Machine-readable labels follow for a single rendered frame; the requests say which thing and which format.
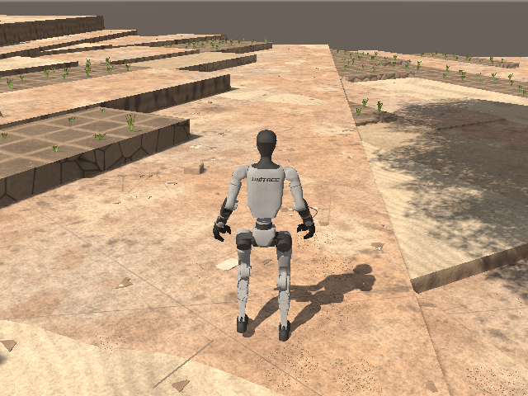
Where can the robot right forearm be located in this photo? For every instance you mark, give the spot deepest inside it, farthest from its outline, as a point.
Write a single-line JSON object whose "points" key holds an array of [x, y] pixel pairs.
{"points": [[306, 216]]}

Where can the robot right hand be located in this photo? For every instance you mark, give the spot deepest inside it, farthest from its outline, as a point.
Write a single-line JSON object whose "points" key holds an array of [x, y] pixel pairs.
{"points": [[304, 228]]}

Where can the robot right upper arm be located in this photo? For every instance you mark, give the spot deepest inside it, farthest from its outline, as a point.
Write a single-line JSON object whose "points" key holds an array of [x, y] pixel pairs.
{"points": [[295, 188]]}

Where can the robot left hand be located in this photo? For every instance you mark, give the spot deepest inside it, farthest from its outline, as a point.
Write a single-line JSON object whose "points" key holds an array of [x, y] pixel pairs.
{"points": [[217, 229]]}

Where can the robot left forearm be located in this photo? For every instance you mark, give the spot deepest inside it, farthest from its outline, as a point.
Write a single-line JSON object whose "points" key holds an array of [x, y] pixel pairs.
{"points": [[223, 215]]}

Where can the left robot thigh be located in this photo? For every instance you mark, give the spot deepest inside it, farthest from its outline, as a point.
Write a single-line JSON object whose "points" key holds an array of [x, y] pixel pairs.
{"points": [[244, 247]]}

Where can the humanoid robot torso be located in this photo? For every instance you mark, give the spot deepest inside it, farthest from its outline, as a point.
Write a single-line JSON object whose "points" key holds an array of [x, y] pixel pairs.
{"points": [[264, 199]]}

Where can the robot left upper arm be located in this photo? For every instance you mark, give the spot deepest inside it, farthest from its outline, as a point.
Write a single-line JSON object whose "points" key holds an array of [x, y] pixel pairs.
{"points": [[239, 173]]}

